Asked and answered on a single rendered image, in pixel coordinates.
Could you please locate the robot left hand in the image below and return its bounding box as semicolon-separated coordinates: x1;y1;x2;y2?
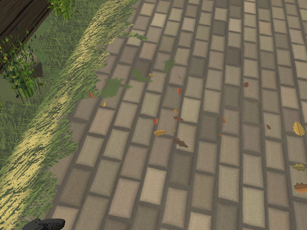
22;218;65;230

